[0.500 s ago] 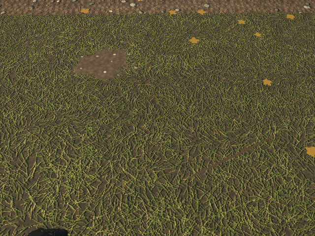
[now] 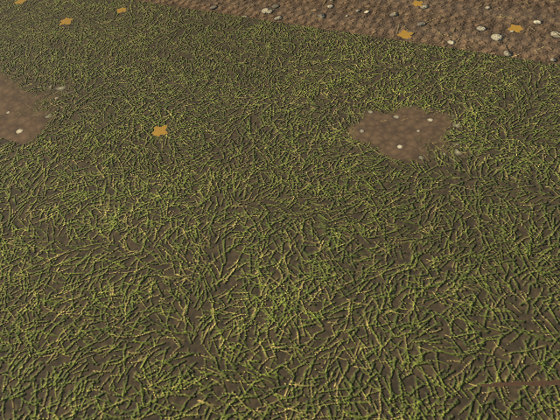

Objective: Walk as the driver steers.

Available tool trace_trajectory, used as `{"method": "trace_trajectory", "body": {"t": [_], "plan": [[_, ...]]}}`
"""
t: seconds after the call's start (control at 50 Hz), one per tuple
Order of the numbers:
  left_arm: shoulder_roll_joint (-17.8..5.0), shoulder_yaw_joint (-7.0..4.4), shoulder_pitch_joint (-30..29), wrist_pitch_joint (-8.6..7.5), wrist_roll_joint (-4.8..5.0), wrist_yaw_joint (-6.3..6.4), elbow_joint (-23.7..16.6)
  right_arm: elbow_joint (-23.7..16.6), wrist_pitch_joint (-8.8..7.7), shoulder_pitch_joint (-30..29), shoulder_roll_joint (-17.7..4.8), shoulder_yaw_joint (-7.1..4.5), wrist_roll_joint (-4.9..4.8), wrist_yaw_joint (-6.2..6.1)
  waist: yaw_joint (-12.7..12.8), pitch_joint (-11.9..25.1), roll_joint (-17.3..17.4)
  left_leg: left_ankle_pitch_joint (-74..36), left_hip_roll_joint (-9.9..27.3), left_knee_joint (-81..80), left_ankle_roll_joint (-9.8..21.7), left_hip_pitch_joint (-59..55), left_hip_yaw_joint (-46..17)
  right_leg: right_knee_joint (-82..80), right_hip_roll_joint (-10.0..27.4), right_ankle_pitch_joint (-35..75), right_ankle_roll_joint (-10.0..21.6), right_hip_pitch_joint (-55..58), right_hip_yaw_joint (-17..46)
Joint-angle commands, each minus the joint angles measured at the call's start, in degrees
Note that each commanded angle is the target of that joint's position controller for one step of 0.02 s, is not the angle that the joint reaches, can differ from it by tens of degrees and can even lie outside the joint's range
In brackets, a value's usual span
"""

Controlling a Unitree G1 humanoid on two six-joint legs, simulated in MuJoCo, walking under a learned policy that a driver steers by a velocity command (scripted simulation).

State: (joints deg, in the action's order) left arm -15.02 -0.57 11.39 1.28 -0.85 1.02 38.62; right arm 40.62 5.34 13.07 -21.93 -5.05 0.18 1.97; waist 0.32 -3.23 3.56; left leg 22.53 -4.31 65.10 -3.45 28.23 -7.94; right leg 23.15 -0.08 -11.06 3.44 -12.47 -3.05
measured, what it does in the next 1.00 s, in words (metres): walks ahead: left foot, then right foot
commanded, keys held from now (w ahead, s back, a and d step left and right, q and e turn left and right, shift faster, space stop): shift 0.26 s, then w+shift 0.74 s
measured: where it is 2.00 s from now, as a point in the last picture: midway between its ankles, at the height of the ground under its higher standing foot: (309, 201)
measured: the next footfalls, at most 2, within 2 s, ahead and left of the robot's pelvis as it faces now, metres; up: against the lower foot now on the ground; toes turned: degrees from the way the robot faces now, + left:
left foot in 0.24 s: +0.01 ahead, +0.12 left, +0.00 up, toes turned +0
right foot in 0.66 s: +0.16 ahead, -0.10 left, +0.00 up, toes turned +2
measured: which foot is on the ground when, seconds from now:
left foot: up 0.00-0.22, down 0.24-0.66, up 0.68-1.00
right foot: down 0.00-0.24, up 0.26-0.64, down 0.66-1.00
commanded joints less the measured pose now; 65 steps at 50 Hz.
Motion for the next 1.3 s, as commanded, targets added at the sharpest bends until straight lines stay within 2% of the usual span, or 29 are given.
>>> {"method": "trace_trajectory", "body": {"t": [0.02, 0.16, 0.2, 0.22, 0.26, 0.28, 0.32, 0.36, 0.4, 0.56, 0.6, 0.64, 0.66, 0.68, 0.7, 0.72, 0.76, 0.88, 0.96, 1.0, 1.06, 1.12, 1.16, 1.2, 1.22, 1.24, 1.26, 1.28, 1.3], "plan": [[-9.4, -2.84, 2.9, -0.85, 0.03, -0.08, -1.5, -2.8, -0.25, 0.0, -2.8, -0.23, -0.07, -0.52, 0.8, 6.0, -12.5, 1.0, -0.6, -5.2, 0.0, 5.4, 1.3, -4.1, 13.5, 24.8, 7.8, 12.8, 12.0], [-9.9, -3.25, 3.1, -0.38, -0.29, -1.24, 0.6, -1.9, -0.51, -3.5, 0.6, 2.12, -0.2, -1.15, 1.4, 5.5, -14.5, 3.3, 1.0, -26.6, 2.9, -10.7, 7.6, -3.8, 13.9, 16.9, 9.2, 4.7, 10.9], [-9.8, -3.22, 3.0, 0.2, 0.27, -1.27, 1.5, -0.2, -1.21, -0.6, 1.9, 2.82, 0.03, -1.53, -0.7, 5.8, -12.9, -4.9, 0.9, -40.2, 4.5, -17.9, 9.2, -0.4, 13.1, 20.2, 7.6, 2.8, 9.5], [-9.3, -3.09, 4.0, 0.27, 0.47, -1.2, 2.2, 0.4, -1.87, 0.1, 1.6, 3.12, 0.6, -1.85, -1.3, 6.0, -11.0, -12.6, 2.3, -48.8, 5.3, -23.7, 6.9, 1.1, 12.4, 18.1, 4.7, -0.5, 8.5], [-2.4, -1.23, 6.3, -0.25, 0.52, -1.86, 0.0, -0.9, -2.96, -3.9, -5.5, 2.35, 1.39, -2.24, 2.8, 6.4, 6.6, -29.3, 21.5, -50.1, 11.6, -28.2, -15.5, 9.2, 1.9, -10.3, -2.2, -11.8, -0.2], [-5.3, -1.64, 3.9, 0.48, -0.51, -1.52, 0.6, 1.8, -3.17, 1.5, -5.1, 1.61, 1.07, -2.4, -2.1, 7.5, 8.1, -15.5, 21.9, -50.0, 16.6, -26.4, -15.4, 16.5, 1.4, -19.7, -1.9, -11.4, 1.3], [-10.2, -3.65, 0.6, 1.03, -0.96, -2.5, 0.1, 3.9, -3.27, 4.0, -4.1, 1.66, 1.6, -1.97, -3.6, 0.1, 7.1, 21.0, 19.9, -57.8, 17.3, -26.7, -18.6, 27.3, 1.1, -18.0, -1.1, -23.9, 2.4], [-9.9, -4.07, -0.6, 0.58, -0.7, -3.45, 0.2, 3.9, -4.1, 2.1, -2.1, 2.23, 1.21, -2.16, -2.4, -4.3, 7.2, 17.7, 17.1, -59.9, 15.5, -25.4, -15.9, 29.1, 2.3, -10.5, -1.8, -27.9, 3.2], [-8.3, -3.88, -0.1, -0.49, -1.19, -4.15, 1.3, 4.3, -5.69, 2.4, -1.9, 1.96, 0.62, -2.07, -1.6, -2.0, 3.8, 10.7, 15.4, -59.4, 14.9, -25.9, -12.2, 28.5, 2.4, -5.0, -2.8, -26.7, 2.9], [-6.6, -3.15, -5.7, -1.57, -0.72, -5.2, 0.2, 5.3, -8.84, 3.2, -5.2, -0.11, 0.46, -1.36, -2.5, -0.7, 5.0, 4.5, 14.4, -59.3, 14.9, -13.8, -6.1, 14.7, 0.8, -2.6, -3.5, -9.2, -0.5], [-7.2, -3.16, -1.6, -2.03, -0.47, -4.36, 1.2, 4.9, -8.95, 1.6, -5.4, -0.3, 0.25, -1.47, 0.0, -1.2, 2.8, 4.2, 15.4, -56.7, 15.2, -9.7, -5.8, 11.8, 0.7, -3.5, -2.2, -1.5, -0.8], [-8.9, -3.9, 12.7, -3.06, -0.97, -2.89, 6.0, 4.6, -9.0, -1.1, -3.6, 0.36, 0.64, -1.82, 7.6, 0.0, -4.4, -2.2, 12.3, -42.8, 14.0, 0.4, -2.5, 6.3, -1.4, -6.1, -1.2, 16.4, -1.3], [-13.5, -5.05, 23.4, -4.01, -1.89, -1.89, 8.3, 3.6, -9.42, -2.4, 0.7, 1.71, 1.3, -1.72, 13.0, 5.2, -17.1, -5.3, 5.5, -18.4, 12.0, 7.0, 4.5, -0.9, 7.9, -20.8, 0.0, 26.4, 12.0], [-17.9, -5.36, 21.9, -4.59, -1.92, -1.82, 5.9, 0.5, -10.18, -2.1, 4.5, 2.57, 0.01, -1.7, 9.8, 5.9, -25.0, 7.7, -1.7, -2.2, 11.1, 20.2, 2.8, -10.1, 20.4, -35.4, 3.4, 26.9, 39.7], [-14.5, -4.74, 15.6, -4.29, -1.13, -1.98, 4.9, 1.4, -9.92, -2.1, 0.3, 1.79, 0.26, -1.72, 5.8, 2.8, -13.1, 0.1, 1.0, 3.1, 12.0, 23.0, -2.6, -10.1, 21.3, -34.4, 5.7, 19.9, 42.4], [-11.6, -3.96, 11.3, -4.36, -0.69, -2.26, 3.5, 1.8, -9.74, -2.6, -1.4, 1.32, 0.61, -1.08, 3.3, 1.9, -8.6, -5.4, 4.2, 2.8, 11.7, 21.7, -2.7, -8.6, 19.3, -29.3, 5.4, 16.2, 35.7], [-9.0, -3.02, 7.4, -4.92, -0.23, -2.38, 2.1, 3.2, -8.95, -0.9, -1.4, 1.38, 1.81, 0.08, 0.4, 2.0, -8.2, -10.2, 8.0, -1.9, 8.9, 16.4, -0.5, -10.9, 14.8, -22.5, 4.6, 10.4, 27.0], [-10.1, -3.61, 16.0, -6.31, 1.4, -2.27, 6.7, 0.9, -6.71, -12.3, 0.5, 2.21, 2.53, 1.32, 3.2, -4.2, -6.1, -24.3, 10.0, -16.4, 4.1, 18.0, 5.7, -19.2, 10.6, -3.1, 8.1, 9.5, 15.6], [-7.7, -3.3, 23.8, -8.2, 0.26, -1.64, 11.4, 0.7, -8.39, -16.9, 0.1, 1.18, 1.95, 1.42, 3.8, -3.0, -5.2, -31.9, 8.9, -19.6, 6.2, 25.4, 5.8, -14.1, 8.6, 10.6, 7.7, 21.5, 10.4], [-7.4, -3.1, 22.1, -8.92, 0.0, -1.29, 12.4, -0.3, -8.92, -21.4, 2.1, 1.95, 2.47, 1.96, 3.6, -5.2, -5.0, -40.7, 8.4, -26.8, 6.9, 17.0, 9.9, -15.9, 7.0, 9.3, 6.6, 13.5, 7.6], [-7.4, -2.87, 20.4, -9.05, -0.56, -1.33, 13.7, 0.6, -8.66, -21.4, 2.3, 1.95, 1.93, 2.84, 3.2, -6.1, -5.6, -48.7, 8.9, -31.1, 9.2, 6.8, 10.6, -15.9, 8.3, 10.1, 6.3, 10.2, 5.9], [-7.7, -2.43, 23.3, -7.95, -0.83, -0.68, 17.2, -0.4, -8.36, -24.1, 1.7, 1.88, 1.91, 1.58, 5.0, -8.4, -5.8, -42.5, 7.6, -38.4, 10.4, 7.7, 13.0, -11.5, 8.9, 22.9, 5.5, 20.1, 4.4], [-9.9, -2.41, 24.7, -6.68, -1.13, 0.06, 19.7, 0.0, -8.95, -20.5, 1.5, 1.67, 3.26, 0.14, 3.7, -4.5, -4.7, -40.7, 5.3, -42.9, 11.0, -0.4, 13.9, 0.1, 8.2, 38.5, 4.1, 24.7, 3.7], [-10.6, -2.35, 22.8, -4.9, -2.29, 1.49, 20.4, 5.4, -9.23, -4.2, -0.5, 0.72, 2.84, -1.31, -2.8, 2.4, -6.8, -40.0, 7.3, -46.0, 10.7, -13.6, 9.1, 23.0, 7.3, 44.1, 5.1, 25.5, 7.4], [-10.8, -2.89, 19.7, -4.01, -1.97, 1.87, 20.2, 8.8, -9.4, 7.0, -2.8, -0.38, 2.92, -1.95, -8.0, 5.9, -7.7, -39.5, 9.5, -48.1, 10.4, -25.2, 7.4, 39.8, 6.2, 42.3, 5.8, 19.8, 8.5], [-9.9, -3.64, 12.1, -4.23, -0.66, 1.51, 18.2, 11.5, -9.71, 16.2, -5.0, -1.47, 3.44, -2.11, -13.6, 9.5, 0.5, -42.8, 13.7, -50.0, 11.9, -40.6, 4.3, 65.2, -1.6, 14.2, 4.7, 4.6, 6.9], [-2.5, -1.85, 13.3, -5.88, -0.14, 1.22, 14.8, 13.4, -10.16, 18.6, -8.5, -1.32, 4.97, -1.71, -7.4, 9.2, 11.3, -73.5, 19.8, -23.6, 7.0, -57.8, 4.8, 78.4, -3.7, -30.7, 5.9, -23.3, 10.3], [-2.7, -1.62, 19.7, -6.93, 3.28, 2.08, 14.9, 12.7, -10.6, 21.6, -6.6, -0.78, 3.75, -1.12, -6.3, 19.3, 11.6, -85.8, 28.0, -19.1, 10.7, -70.0, -4.8, 78.6, -2.1, -25.7, 5.6, -33.3, 13.4], [-5.8, -1.82, 18.2, -6.48, 3.65, 2.44, 15.8, 12.2, -10.48, 18.7, -4.8, -1.13, 3.01, -1.19, -7.3, 20.5, 6.5, -52.6, 29.0, -30.5, 14.4, -65.1, -10.8, 71.9, 0.6, -16.9, 4.4, -38.0, 9.0]]}}
Velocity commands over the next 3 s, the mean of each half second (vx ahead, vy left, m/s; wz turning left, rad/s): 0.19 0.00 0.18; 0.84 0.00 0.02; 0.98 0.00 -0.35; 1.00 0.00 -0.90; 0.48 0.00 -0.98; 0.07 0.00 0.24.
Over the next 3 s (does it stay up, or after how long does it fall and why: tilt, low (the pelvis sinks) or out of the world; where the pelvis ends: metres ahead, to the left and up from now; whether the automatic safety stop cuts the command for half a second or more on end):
stays up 1.64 -0.13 -0.29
